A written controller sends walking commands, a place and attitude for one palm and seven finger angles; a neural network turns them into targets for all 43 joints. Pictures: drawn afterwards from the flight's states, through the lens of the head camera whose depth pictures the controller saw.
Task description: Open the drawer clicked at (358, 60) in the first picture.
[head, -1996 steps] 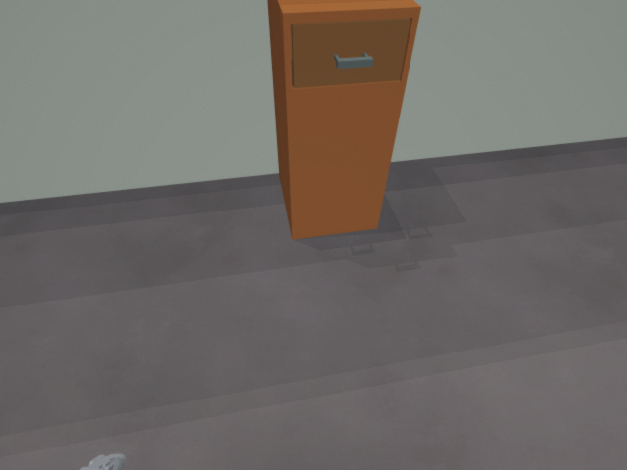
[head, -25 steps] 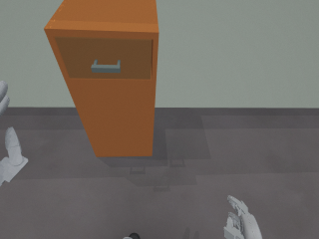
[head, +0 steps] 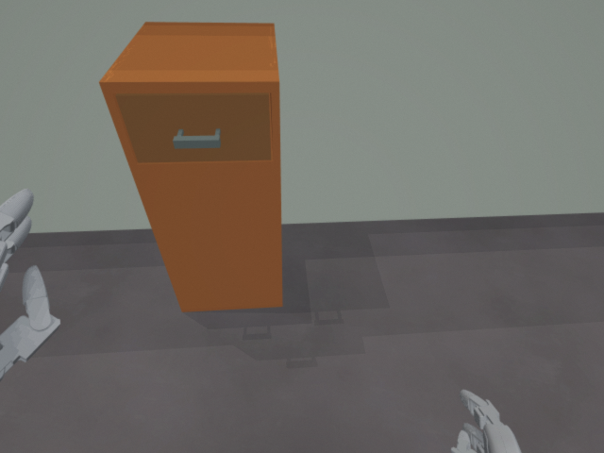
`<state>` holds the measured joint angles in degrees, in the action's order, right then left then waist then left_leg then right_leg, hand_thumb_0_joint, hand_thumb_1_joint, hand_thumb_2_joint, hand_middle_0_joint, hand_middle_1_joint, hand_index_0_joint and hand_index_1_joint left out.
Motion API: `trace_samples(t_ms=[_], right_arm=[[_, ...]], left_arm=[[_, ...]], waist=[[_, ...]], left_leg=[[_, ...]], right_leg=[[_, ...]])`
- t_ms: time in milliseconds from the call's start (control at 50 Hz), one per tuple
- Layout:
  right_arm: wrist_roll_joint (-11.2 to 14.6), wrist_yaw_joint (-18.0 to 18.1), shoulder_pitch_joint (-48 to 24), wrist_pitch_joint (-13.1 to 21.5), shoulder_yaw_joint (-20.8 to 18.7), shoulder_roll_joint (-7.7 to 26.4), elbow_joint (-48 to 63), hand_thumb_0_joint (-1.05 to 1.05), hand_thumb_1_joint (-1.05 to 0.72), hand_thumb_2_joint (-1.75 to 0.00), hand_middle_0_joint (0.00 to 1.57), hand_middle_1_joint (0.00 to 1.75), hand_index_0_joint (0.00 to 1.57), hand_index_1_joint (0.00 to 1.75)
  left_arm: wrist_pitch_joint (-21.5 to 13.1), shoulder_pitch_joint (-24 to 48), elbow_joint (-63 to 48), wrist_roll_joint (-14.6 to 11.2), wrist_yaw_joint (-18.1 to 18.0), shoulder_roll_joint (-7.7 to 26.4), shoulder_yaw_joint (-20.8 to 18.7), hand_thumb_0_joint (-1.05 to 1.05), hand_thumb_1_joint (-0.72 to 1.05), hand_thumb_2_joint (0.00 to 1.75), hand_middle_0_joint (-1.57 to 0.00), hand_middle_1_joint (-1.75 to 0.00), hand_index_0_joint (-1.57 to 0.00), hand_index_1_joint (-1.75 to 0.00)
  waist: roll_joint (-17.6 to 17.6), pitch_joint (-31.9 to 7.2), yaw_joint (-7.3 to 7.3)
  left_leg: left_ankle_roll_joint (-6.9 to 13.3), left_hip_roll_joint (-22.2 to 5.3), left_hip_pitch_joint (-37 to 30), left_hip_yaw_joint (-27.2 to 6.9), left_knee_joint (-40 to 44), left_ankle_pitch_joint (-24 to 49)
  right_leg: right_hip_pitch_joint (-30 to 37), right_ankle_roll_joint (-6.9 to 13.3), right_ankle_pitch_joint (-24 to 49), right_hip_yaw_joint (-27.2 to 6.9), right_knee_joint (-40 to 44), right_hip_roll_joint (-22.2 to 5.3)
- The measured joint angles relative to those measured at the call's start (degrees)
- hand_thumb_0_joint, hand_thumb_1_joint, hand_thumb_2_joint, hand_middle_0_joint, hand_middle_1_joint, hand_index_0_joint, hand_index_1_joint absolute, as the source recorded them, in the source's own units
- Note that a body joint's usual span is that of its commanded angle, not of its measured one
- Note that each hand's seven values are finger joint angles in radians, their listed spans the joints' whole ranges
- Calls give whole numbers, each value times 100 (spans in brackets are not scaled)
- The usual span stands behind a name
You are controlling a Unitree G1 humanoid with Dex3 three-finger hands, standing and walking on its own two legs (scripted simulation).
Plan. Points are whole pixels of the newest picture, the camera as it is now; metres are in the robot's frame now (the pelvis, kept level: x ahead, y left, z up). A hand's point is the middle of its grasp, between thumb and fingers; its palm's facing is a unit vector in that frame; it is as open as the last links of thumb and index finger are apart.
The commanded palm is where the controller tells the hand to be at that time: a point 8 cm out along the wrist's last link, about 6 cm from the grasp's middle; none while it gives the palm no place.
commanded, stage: stop stepping back and stand still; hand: left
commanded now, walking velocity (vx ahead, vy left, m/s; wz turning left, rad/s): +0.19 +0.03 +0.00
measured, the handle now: (198, 137) +0.79 +0.27 +0.02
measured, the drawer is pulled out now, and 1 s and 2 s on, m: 0.00 0.00 0.00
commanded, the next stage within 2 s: let the arm hang, fingers relaxed in 0.34 s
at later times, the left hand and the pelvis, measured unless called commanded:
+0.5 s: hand (80, 339) +0.21 +0.24 +0.13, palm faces +0.25 -0.82 -0.51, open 7.4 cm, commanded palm none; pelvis -0.01 +0.01 +0.00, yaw -1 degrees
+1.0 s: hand out of the picture -0.06 +0.20 -0.16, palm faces +0.02 -0.97 -0.24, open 7.2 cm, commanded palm none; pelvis -0.01 +0.00 +0.01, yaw +0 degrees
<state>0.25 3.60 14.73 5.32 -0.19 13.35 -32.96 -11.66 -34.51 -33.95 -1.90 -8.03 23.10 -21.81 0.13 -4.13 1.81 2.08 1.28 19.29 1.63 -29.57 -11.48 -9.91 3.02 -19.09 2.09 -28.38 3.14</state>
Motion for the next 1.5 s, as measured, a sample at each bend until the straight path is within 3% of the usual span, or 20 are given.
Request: trace_samples(t_ms=[120,220,300,400,440,480,520,600,660,720,800,880,1140,1360,1500], right_arm=[[-89,-13,140,-56,66,-98,-189,1,-90,-90,21,29,20,30],[-100,50,138,-61,114,-141,-319,1,-90,-90,21,30,20,30],[-148,35,98,111,175,-376,-300,1,-90,-90,21,29,20,30],[-153,-68,21,211,341,-545,-241,1,-90,-90,21,30,21,30],[-151,-80,-61,183,352,-520,-226,1,-90,-90,21,30,21,30],[-92,-279,-196,269,197,-339,-527,1,-90,-90,21,30,21,30],[-91,-377,-370,70,57,-110,-899,1,-90,-90,21,30,21,30],[-148,-392,-495,-400,-30,109,-1332,1,-90,-90,21,30,21,30],[-193,-373,-415,-555,-17,74,-1530,1,-91,-90,21,29,20,30],[-203,-319,-247,-603,26,25,-1820,1,-91,-90,20,29,20,30],[-198,-239,15,-662,53,-74,-2296,1,-91,-90,20,29,20,30],[-162,-193,128,-683,53,-125,-2655,1,-91,-90,20,29,20,30],[-127,-189,-13,-636,80,-357,-3086,0,-91,-90,20,29,20,30],[-152,-183,48,-581,45,-377,-3191,0,-92,-90,20,29,20,30],[-151,-166,128,-567,25,-359,-3213,0,-91,-90,20,29,20,30]], left_arm=[[-69,46,-74,70,-69,-42,36,1,89,90,-21,-30,-21,-31],[4,308,76,85,-124,-191,7,1,89,90,-21,-30,-21,-31],[127,293,114,123,-160,-146,-91,1,89,90,-21,-30,-21,-31],[169,-33,-269,89,-137,1,-114,1,89,90,-21,-30,-21,-31],[122,-83,-331,79,-93,26,-88,1,89,90,-21,-30,-21,-31],[46,356,505,270,158,25,355,1,89,90,-21,-30,-21,-31],[410,986,1986,359,428,-181,960,0,90,90,-20,-30,-20,-31],[1240,1829,5167,407,697,-763,1702,0,90,90,-20,-30,-20,-30],[1506,1973,6885,378,767,-1065,2033,1,91,90,-20,-30,-20,-30],[1534,1907,8027,287,757,-1333,2176,0,92,90,-20,-30,-20,-30],[1354,1844,8777,254,699,-1162,2018,-2,100,90,-21,-30,-21,-30],[1284,1667,9363,248,736,-1053,2072,-2,98,90,-20,-30,-20,-30],[1166,1628,9986,235,668,-1197,2185,0,92,90,-20,-30,-20,-30],[1080,1946,9843,244,664,-1421,2201,0,91,90,-20,-30,-20,-30],[1074,2001,9840,242,665,-1390,2171,0,92,90,-20,-30,-20,-30]], waist=[[-12,-103,-188],[49,50,-207],[76,144,-101],[138,274,-80],[69,339,-81],[-160,290,-170],[-373,198,-244],[-380,220,-97],[-71,430,35],[180,613,51],[295,783,-132],[190,865,-212],[-197,761,-190],[-98,614,-127],[-45,638,-98]], left_leg=[[-132,-118,117,-27,-591,-719],[79,-30,-77,111,-280,-199],[134,21,-155,152,90,-37],[41,-24,-170,220,280,65],[3,-81,-80,221,124,-19],[-71,-140,161,157,-204,-112],[-46,-133,286,150,-458,-270],[36,-33,238,133,-738,-461],[-3,-3,16,124,-671,-465],[-36,-47,-163,67,-421,-352],[-94,-115,-284,-53,-26,-118],[-105,-133,-424,-51,253,24],[-77,-100,-792,79,656,218],[-100,-103,-850,104,725,249],[-126,-130,-870,105,746,249]], right_leg=[[-79,23,130,3,52,38],[-230,-161,-228,-47,-444,-125],[-620,-253,-539,-98,-1297,-161],[-300,-294,-54,126,-167,-264],[-198,-180,220,154,127,-216],[-352,-94,161,215,-50,-165],[-515,-82,-37,226,-396,-183],[-519,-85,-360,258,-858,-296],[-328,-81,-412,265,-867,-325],[-101,-44,-254,313,-523,-256],[137,1,69,415,90,-144],[304,9,265,404,451,-108],[549,-22,409,275,677,-146],[554,-2,397,250,652,-145],[583,23,413,243,700,-116]])
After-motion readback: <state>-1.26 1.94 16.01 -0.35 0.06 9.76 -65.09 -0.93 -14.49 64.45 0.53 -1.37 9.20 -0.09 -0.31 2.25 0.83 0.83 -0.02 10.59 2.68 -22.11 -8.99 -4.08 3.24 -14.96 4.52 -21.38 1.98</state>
